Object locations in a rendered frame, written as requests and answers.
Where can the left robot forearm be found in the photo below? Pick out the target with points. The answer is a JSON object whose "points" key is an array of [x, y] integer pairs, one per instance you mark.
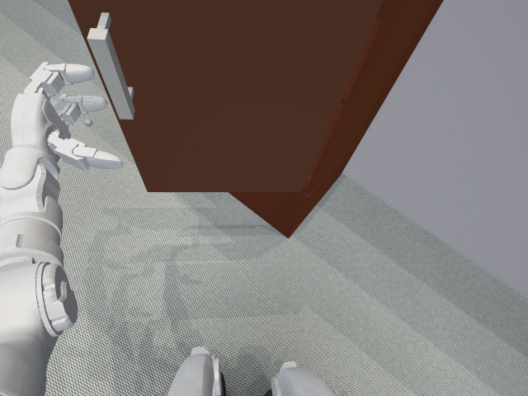
{"points": [[31, 219]]}

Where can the left robot hand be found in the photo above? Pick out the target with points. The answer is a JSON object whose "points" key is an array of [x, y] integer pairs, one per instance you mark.
{"points": [[34, 119]]}

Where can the cupboard door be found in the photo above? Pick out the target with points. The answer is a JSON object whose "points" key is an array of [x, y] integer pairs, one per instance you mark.
{"points": [[230, 95]]}

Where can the handle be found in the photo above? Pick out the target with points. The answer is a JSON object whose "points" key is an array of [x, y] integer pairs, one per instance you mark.
{"points": [[104, 52]]}

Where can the robot right thigh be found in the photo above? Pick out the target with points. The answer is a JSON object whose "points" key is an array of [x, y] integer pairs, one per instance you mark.
{"points": [[299, 381]]}

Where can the left robot upper arm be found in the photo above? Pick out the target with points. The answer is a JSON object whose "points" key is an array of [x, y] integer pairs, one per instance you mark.
{"points": [[36, 306]]}

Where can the robot right shin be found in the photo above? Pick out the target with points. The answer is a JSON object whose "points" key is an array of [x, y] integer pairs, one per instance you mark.
{"points": [[287, 365]]}

